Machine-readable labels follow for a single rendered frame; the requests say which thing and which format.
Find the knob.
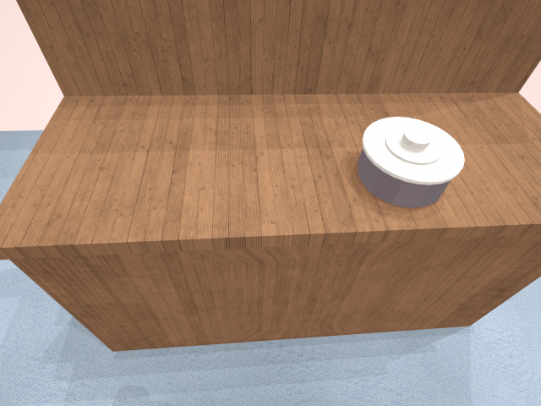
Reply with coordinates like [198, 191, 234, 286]
[402, 128, 431, 150]

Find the pot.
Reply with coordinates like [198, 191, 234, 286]
[358, 149, 450, 208]

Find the lid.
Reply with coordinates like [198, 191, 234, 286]
[362, 117, 465, 185]

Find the table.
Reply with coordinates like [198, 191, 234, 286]
[0, 0, 541, 352]

